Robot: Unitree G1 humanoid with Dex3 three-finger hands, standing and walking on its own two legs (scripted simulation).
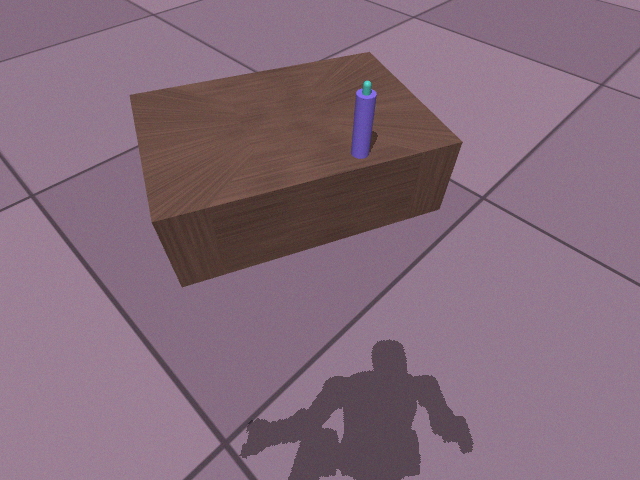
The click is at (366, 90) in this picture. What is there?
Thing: necked bottle
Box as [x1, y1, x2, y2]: [351, 80, 376, 158]
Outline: 367,80 363,83 363,87 357,90 356,92 351,154 358,158 363,158 368,154 376,95 375,91 370,88 371,84
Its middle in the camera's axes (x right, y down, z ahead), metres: +0.15 -0.41 +1.33
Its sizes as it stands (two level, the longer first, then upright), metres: 0.065 0.065 0.275
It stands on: a support 0.36 m high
